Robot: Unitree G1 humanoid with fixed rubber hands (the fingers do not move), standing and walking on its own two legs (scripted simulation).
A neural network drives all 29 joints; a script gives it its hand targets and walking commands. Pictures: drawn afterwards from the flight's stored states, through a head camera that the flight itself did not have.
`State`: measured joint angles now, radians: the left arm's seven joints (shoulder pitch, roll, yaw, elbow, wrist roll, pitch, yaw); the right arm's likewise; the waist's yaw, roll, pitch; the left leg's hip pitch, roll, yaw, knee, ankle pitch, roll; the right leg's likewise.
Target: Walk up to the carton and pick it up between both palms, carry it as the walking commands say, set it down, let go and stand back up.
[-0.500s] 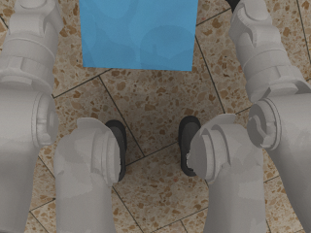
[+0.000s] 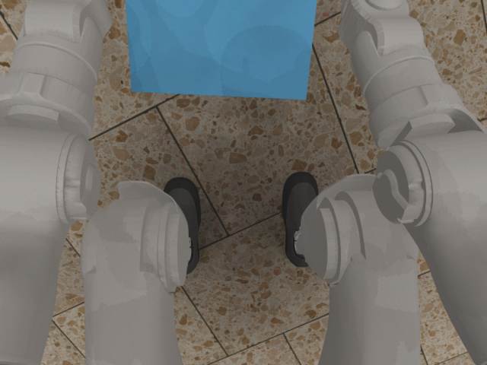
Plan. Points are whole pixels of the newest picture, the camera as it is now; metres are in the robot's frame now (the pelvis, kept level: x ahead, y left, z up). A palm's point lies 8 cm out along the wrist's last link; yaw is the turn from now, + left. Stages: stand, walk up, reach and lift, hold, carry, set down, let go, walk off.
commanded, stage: reach and lift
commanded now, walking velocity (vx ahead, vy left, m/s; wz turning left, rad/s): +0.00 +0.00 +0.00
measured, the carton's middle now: out of the picture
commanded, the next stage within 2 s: none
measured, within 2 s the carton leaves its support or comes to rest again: leaves its support in 0.80 s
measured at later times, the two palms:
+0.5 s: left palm out of the picture +0.56 +0.17 -0.19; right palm out of the picture +0.55 -0.14 -0.18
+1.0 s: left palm out of the picture +0.56 +0.16 -0.14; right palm out of the picture +0.55 -0.14 -0.14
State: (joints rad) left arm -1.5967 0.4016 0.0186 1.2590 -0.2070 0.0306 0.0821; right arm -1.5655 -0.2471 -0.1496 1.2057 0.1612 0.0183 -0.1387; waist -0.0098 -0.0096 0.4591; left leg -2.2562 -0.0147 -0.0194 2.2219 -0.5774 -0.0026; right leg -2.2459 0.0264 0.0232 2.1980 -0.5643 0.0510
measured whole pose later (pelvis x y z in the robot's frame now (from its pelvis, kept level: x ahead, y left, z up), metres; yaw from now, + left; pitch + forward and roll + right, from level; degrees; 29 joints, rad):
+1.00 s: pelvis +0.01 -0.01 +0.00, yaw +1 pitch +37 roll -1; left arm -1.47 0.30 0.18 1.05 -0.03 0.21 0.09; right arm -1.39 -0.17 -0.31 0.96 0.06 0.20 -0.17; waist -0.01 -0.02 0.30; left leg -2.28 -0.05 -0.05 2.21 -0.58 -0.04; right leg -2.27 0.08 0.04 2.20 -0.58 0.07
